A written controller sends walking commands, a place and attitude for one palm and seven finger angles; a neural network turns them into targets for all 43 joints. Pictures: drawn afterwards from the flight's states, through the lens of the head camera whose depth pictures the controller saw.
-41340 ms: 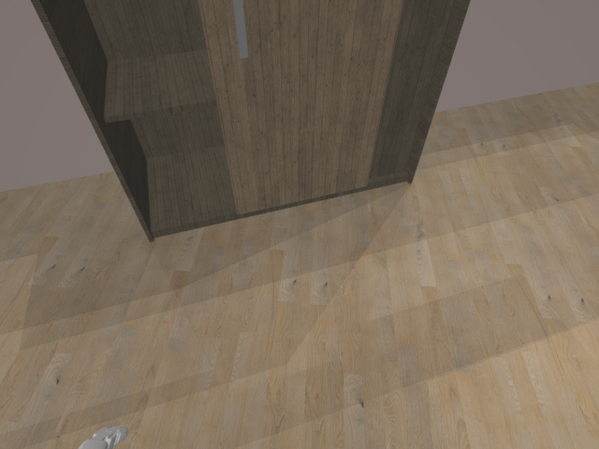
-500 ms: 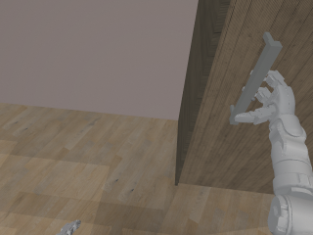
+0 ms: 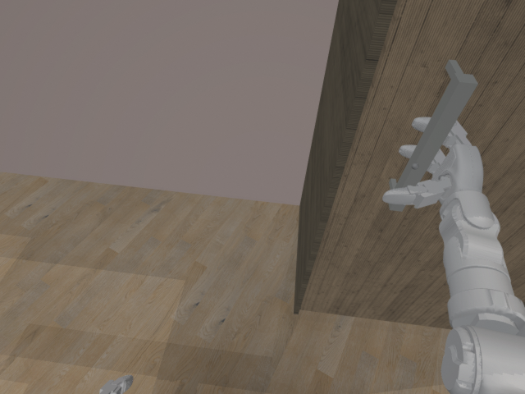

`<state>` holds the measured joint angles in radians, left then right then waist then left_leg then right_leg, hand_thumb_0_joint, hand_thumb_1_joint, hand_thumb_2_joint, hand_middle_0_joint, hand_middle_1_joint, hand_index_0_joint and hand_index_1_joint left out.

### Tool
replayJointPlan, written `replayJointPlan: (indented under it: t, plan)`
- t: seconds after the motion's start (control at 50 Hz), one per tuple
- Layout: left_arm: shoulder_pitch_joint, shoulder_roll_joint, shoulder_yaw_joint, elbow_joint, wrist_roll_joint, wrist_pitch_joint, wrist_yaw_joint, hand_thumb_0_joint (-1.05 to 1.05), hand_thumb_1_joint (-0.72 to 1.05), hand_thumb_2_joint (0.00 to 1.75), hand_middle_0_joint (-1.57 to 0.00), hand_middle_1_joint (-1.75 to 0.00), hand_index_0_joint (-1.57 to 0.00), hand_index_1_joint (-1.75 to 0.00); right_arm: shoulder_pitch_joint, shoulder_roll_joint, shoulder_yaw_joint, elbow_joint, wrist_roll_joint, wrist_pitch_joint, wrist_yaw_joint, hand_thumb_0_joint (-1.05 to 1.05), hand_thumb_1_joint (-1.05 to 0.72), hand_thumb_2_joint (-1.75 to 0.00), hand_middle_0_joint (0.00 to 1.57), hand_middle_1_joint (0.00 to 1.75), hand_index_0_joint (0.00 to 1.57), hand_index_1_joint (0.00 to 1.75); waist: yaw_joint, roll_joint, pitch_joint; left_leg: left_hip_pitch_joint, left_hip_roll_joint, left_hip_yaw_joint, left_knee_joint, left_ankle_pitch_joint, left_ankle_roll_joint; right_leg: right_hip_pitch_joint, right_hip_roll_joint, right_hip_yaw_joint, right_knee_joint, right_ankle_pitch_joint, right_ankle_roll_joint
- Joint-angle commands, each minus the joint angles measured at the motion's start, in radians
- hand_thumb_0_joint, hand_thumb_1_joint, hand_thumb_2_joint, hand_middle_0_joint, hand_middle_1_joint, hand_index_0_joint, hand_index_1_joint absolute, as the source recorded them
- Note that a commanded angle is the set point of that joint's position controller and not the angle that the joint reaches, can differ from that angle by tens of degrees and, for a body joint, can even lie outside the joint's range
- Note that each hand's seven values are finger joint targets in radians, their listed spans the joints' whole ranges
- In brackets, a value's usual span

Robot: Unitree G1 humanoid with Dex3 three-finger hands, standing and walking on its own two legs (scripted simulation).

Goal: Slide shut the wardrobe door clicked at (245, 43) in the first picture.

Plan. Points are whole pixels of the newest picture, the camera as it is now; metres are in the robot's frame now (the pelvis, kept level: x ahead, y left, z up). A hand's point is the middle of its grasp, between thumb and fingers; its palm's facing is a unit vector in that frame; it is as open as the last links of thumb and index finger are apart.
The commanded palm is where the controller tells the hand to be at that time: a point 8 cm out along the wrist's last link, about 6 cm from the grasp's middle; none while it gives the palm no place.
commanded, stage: slide the fingers in behind the handle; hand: right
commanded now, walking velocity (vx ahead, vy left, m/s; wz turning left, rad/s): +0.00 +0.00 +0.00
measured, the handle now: (420, 145) +0.50 -0.19 +0.14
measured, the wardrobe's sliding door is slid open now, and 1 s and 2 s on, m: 0.00 0.00 0.00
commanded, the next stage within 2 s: grip the handle and tug to test in 0.42 s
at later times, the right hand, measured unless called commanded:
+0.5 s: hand (417, 164) +0.45 -0.18 +0.14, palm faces +0.03 +1.00 +0.01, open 14.0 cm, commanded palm +0.42 -0.22 +0.14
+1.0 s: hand (416, 166) +0.45 -0.17 +0.14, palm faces +0.03 +1.00 +0.01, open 8.8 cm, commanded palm +0.42 -0.22 +0.14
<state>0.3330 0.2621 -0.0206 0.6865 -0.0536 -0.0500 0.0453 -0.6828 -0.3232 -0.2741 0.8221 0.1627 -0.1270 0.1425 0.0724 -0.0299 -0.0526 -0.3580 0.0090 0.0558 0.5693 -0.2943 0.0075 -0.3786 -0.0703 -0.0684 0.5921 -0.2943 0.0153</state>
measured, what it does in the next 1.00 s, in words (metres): stands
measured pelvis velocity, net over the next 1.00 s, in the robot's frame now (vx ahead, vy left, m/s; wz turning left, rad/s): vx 0.00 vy -0.01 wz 0.00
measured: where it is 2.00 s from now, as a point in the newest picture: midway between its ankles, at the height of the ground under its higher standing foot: outside the picture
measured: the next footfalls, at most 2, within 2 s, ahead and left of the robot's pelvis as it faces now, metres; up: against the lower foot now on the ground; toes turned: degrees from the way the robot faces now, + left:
none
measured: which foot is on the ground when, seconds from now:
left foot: down 0.00-1.00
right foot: down 0.00-1.00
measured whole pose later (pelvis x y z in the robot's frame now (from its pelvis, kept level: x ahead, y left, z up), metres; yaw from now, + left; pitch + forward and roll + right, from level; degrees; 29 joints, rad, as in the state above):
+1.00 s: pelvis +0.00 -0.01 +0.00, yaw +0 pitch +5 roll +1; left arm 0.32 0.25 -0.02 0.68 -0.05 -0.05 0.04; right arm -0.69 -0.32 -0.27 0.81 0.16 -0.11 0.14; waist 0.07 -0.02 -0.05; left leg -0.36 0.02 0.05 0.56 -0.29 -0.01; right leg -0.39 -0.06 -0.08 0.60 -0.31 0.00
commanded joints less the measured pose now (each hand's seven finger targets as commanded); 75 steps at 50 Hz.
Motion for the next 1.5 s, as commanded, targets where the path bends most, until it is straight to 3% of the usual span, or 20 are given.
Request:
replayJointPlan:
  t: [0.0,0.1,0.34,0.42,0.44,0.5,0.62,0.68,0.8,0.84,0.96,1.0,1.04,1.1,1.14,1.18,1.24,1.32,1.34,1.48]
  plan:
    - [-0.005,0.136,0.045,-0.112,0.0,-0.04,0.01,0.0,0.9,0.9,-0.2,-0.3,-0.2,-0.3,-0.436,-0.233,-0.049,-0.199,0.012,-0.07,0.008,0.0,0.5,-0.3,0.3,1.2,0.3,1.2,-0.006,0.037,-0.272,0.104,-0.02,-0.038,-0.075,0.315,0.003,0.122,0.059,0.024,-0.054,0.188,-0.049]
    - [0.0,0.134,0.044,-0.107,0.0,-0.043,0.014,0.0,0.9,0.9,-0.2,-0.3,-0.2,-0.3,-0.526,-0.22,-0.023,-0.199,0.007,-0.079,0.012,0.0,0.5,-0.3,0.3,1.2,0.3,1.2,0.009,-0.019,-0.282,0.069,-0.02,-0.036,-0.073,0.275,0.005,0.143,0.057,0.03,-0.057,0.172,-0.046]
    - [0.03,0.14,0.046,-0.097,0.005,-0.048,0.011,0.0,0.9,0.9,-0.2,-0.3,-0.2,-0.3,-0.532,-0.219,-0.022,-0.15,0.004,-0.1,0.015,0.0,0.5,-0.3,0.3,1.2,0.3,1.2,0.019,0.024,-0.311,0.063,-0.029,-0.027,-0.055,0.313,0.006,0.148,0.052,0.039,-0.04,0.222,-0.046]
    - [0.034,0.142,0.048,-0.097,0.008,-0.047,0.009,0.0,0.9,0.9,-0.2,-0.3,-0.2,-0.3,-0.516,-0.264,-0.066,-0.157,0.002,-0.098,0.01,0.0,0.5,-0.3,0.3,1.2,0.3,1.2,0.002,-0.018,-0.334,0.071,-0.027,-0.027,-0.047,0.322,0.009,0.156,0.053,0.04,-0.04,0.238,-0.042]
    - [0.036,0.144,0.049,-0.104,0.009,-0.047,0.007,0.0,0.9,0.9,-0.2,-0.3,-0.2,-0.3,-0.5,-0.256,-0.062,-0.177,0.005,-0.1,0.011,0.0,0.5,-0.3,0.3,1.2,0.3,1.2,0.003,0.025,-0.347,0.087,-0.031,-0.027,-0.047,0.34,0.007,0.153,0.052,0.039,-0.036,0.252,-0.046]
    - [0.029,0.137,0.051,-0.108,0.006,-0.049,0.003,0.0,0.9,0.9,-0.2,-0.3,-0.2,-0.3,-0.5,-0.206,-0.024,-0.208,0.005,-0.094,0.015,0.0,0.5,-0.3,0.3,1.2,0.3,1.2,0.002,-0.035,-0.34,0.064,-0.031,-0.02,-0.041,0.349,0.01,0.181,0.047,0.039,-0.038,0.281,-0.039]
    - [0.023,0.138,0.05,-0.103,0.004,-0.044,0.006,0.0,0.9,0.9,-0.2,-0.3,-0.2,-0.3,-0.496,-0.203,-0.019,-0.213,0.005,-0.069,0.003,0.0,0.22,-0.42,0.33,1.24,0.33,1.24,0.009,-0.018,-0.289,0.045,-0.032,-0.016,-0.05,0.32,0.009,0.164,0.044,0.043,-0.047,0.259,-0.038]
    - [0.025,0.138,0.052,-0.107,0.009,-0.044,0.007,0.0,0.9,0.9,-0.2,-0.3,-0.2,-0.3,-0.48,-0.233,-0.051,-0.251,0.005,-0.073,-0.007,0.0,0.08,-0.48,0.35,1.26,0.35,1.26,-0.005,-0.015,-0.346,0.076,-0.032,-0.019,-0.045,0.348,0.01,0.189,0.045,0.042,-0.041,0.291,-0.04]
    - [0.013,0.131,0.048,-0.104,0.005,-0.045,0.003,0.0,0.9,0.9,-0.2,-0.3,-0.2,-0.3,-0.49,-0.162,0.008,-0.246,0.008,-0.06,-0.006,0.0,-0.2,-0.6,0.38,1.3,0.38,1.3,0.011,-0.011,-0.297,0.054,-0.032,-0.013,-0.052,0.341,0.008,0.186,0.045,0.042,-0.046,0.282,-0.038]
    - [0.017,0.14,0.05,-0.105,0.009,-0.042,0.005,0.0,0.9,0.9,-0.2,-0.3,-0.2,-0.3,-0.454,-0.224,-0.046,-0.244,0.006,-0.056,-0.012,0.0,-0.29,-0.64,0.38,1.31,0.38,1.31,-0.005,0.024,-0.319,0.079,-0.033,-0.019,-0.053,0.342,0.009,0.173,0.045,0.041,-0.043,0.274,-0.042]
    - [0.011,0.134,0.049,-0.112,0.009,-0.04,0.009,0.0,0.9,0.9,-0.2,-0.3,-0.2,-0.3,-0.467,-0.235,-0.051,-0.254,0.003,-0.067,-0.006,0.0,-0.57,-0.76,0.42,1.35,0.42,1.35,-0.008,-0.002,-0.344,0.097,-0.03,-0.023,-0.049,0.363,0.009,0.182,0.049,0.037,-0.043,0.288,-0.042]
    - [0.006,0.127,0.045,-0.111,0.006,-0.045,0.006,0.0,0.9,0.9,-0.2,-0.3,-0.2,-0.3,-0.498,-0.176,-0.002,-0.254,0.007,-0.067,-0.001,0.0,-0.67,-0.8,0.43,1.37,0.43,1.37,0.006,-0.029,-0.322,0.069,-0.03,-0.019,-0.053,0.345,0.01,0.195,0.048,0.04,-0.044,0.277,-0.039]
    - [0.015,0.136,0.048,-0.107,0.007,-0.041,0.008,0.0,0.9,0.9,-0.2,-0.3,-0.2,-0.3,-0.457,-0.214,-0.034,-0.221,0.008,-0.061,-0.001,0.0,-0.76,-0.84,0.44,1.38,0.44,1.38,0.001,0.034,-0.309,0.085,-0.034,-0.018,-0.056,0.348,0.009,0.167,0.046,0.041,-0.043,0.273,-0.042]
    - [0.007,0.133,0.049,-0.109,0.007,-0.043,0.005,0.0,0.9,0.9,-0.2,-0.3,-0.2,-0.3,-0.474,-0.199,-0.024,-0.243,0.008,-0.062,-0.002,0.0,-0.9,-0.9,0.45,1.4,0.45,1.4,-0.005,-0.02,-0.33,0.087,-0.029,-0.02,-0.054,0.354,0.011,0.186,0.051,0.039,-0.045,0.277,-0.04]
    - [0.011,0.134,0.05,-0.111,0.008,-0.041,0.004,0.0,0.9,0.9,-0.2,-0.3,-0.2,-0.3,-0.454,-0.208,-0.025,-0.265,0.006,-0.067,-0.001,0.0,-0.9,-0.9,0.45,1.4,0.45,1.4,-0.004,0.023,-0.346,0.112,-0.032,-0.02,-0.052,0.387,0.01,0.186,0.05,0.038,-0.04,0.305,-0.044]
    - [-0.001,0.127,0.047,-0.119,0.005,-0.043,0.001,0.0,0.9,0.9,-0.2,-0.3,-0.2,-0.3,-0.453,-0.154,0.016,-0.288,0.01,-0.069,0.005,0.0,-0.9,-0.9,0.45,1.4,0.45,1.4,-0.004,-0.029,-0.342,0.103,-0.03,-0.021,-0.051,0.395,0.011,0.199,0.051,0.033,-0.042,0.312,-0.042]
    - [0.007,0.141,0.049,-0.11,0.008,-0.037,0.007,0.0,0.9,0.9,-0.2,-0.3,-0.2,-0.3,-0.428,-0.246,-0.062,-0.248,0.013,-0.066,-0.003,0.0,-0.9,-0.9,0.45,1.4,0.45,1.4,-0.014,0.062,-0.306,0.123,-0.032,-0.026,-0.064,0.367,0.007,0.149,0.05,0.034,-0.051,0.264,-0.047]
    - [-0.004,0.131,0.046,-0.113,0.004,-0.038,0.01,0.0,0.9,0.9,-0.2,-0.3,-0.2,-0.3,-0.457,-0.205,-0.028,-0.259,0.013,-0.064,0.009,0.0,-0.9,-0.9,0.45,1.4,0.45,1.4,-0.005,-0.019,-0.302,0.105,-0.028,-0.029,-0.067,0.362,0.008,0.172,0.055,0.024,-0.055,0.256,-0.045]
    - [0.005,0.135,0.048,-0.11,0.006,-0.036,0.011,0.0,0.9,0.9,-0.2,-0.3,-0.2,-0.3,-0.441,-0.238,-0.057,-0.244,0.013,-0.063,0.006,0.0,-0.9,-0.9,0.45,1.4,0.45,1.4,-0.008,0.043,-0.303,0.119,-0.03,-0.027,-0.07,0.359,0.006,0.157,0.053,0.027,-0.053,0.252,-0.048]
    - [-0.003,0.131,0.05,-0.118,0.005,-0.038,0.006,0.0,0.9,0.9,-0.2,-0.3,-0.2,-0.3,-0.415,-0.205,-0.03,-0.295,0.014,-0.067,0.006,0.0,-0.9,-0.9,0.45,1.4,0.45,1.4,-0.015,-0.002,-0.332,0.136,-0.029,-0.029,-0.062,0.409,0.007,0.18,0.055,0.022,-0.054,0.295,-0.046]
